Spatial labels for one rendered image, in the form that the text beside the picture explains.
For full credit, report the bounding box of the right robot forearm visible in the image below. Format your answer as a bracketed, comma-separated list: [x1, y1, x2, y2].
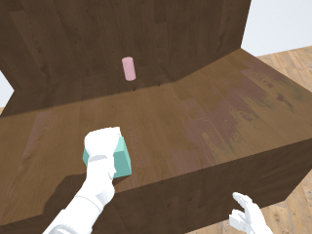
[248, 222, 273, 234]

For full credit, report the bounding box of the left robot forearm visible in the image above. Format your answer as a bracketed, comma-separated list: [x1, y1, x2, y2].
[43, 151, 115, 234]

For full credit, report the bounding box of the table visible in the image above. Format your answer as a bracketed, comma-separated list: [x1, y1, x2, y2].
[0, 0, 312, 234]

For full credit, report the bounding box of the robot left hand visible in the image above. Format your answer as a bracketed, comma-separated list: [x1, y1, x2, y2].
[84, 127, 122, 174]

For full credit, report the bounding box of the robot right hand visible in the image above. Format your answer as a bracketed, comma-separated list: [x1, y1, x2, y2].
[229, 192, 266, 234]

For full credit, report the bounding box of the sponge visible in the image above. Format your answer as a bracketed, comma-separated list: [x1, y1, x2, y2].
[82, 136, 132, 178]

